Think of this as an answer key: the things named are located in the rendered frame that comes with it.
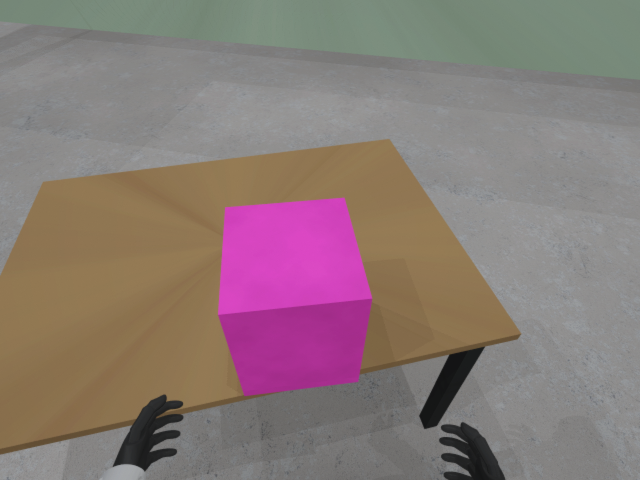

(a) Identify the carton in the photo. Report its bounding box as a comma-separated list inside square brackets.
[218, 198, 372, 396]

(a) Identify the table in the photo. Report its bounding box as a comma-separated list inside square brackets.
[0, 139, 521, 455]

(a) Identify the left robot hand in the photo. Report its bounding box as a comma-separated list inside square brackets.
[113, 394, 183, 471]

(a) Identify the right robot hand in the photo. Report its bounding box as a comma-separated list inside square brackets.
[439, 422, 505, 480]

